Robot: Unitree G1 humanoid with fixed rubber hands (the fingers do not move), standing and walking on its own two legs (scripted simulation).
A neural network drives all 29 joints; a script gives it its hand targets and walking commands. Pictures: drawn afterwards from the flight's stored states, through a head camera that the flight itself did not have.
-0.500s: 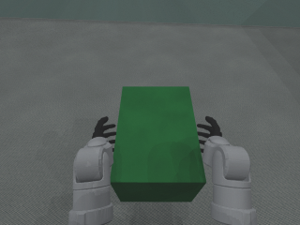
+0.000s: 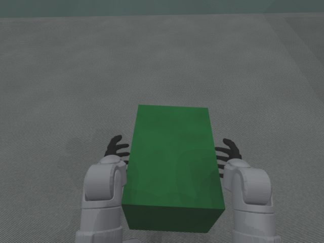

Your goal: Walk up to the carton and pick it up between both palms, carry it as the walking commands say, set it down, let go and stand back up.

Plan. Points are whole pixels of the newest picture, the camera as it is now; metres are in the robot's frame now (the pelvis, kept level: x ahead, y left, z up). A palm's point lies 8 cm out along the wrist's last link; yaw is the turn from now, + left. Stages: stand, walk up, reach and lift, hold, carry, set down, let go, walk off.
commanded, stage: carry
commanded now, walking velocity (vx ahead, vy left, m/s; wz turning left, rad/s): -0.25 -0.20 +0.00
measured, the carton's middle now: (170, 165) +0.35 -0.02 -0.01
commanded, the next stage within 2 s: none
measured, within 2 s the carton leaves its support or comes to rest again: neither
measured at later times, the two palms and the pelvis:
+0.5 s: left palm out of the picture +0.11 +0.03 +0.09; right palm (317, 238) +0.13 -0.24 +0.09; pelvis -0.18 -0.13 -0.01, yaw +1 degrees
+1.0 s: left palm out of the picture -0.09 -0.09 +0.07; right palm out of the picture -0.06 -0.36 +0.09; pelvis -0.37 -0.25 +0.00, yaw +2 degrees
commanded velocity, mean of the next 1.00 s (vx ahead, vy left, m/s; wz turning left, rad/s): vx -0.25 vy -0.20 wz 0.00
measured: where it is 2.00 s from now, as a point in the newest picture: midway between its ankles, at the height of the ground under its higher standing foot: outside the picture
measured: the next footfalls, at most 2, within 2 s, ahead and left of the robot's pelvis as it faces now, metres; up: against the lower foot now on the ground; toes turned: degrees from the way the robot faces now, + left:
left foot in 0.18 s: -0.04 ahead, +0.06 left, +0.00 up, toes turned +8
right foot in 0.54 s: -0.18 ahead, -0.31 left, +0.00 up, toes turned -1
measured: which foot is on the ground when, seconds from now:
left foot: up 0.00-0.16, down 0.18-0.54, up 0.56-0.84, down 0.86-1.00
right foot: down 0.00-0.18, up 0.20-0.52, down 0.54-0.86, up 0.88-1.00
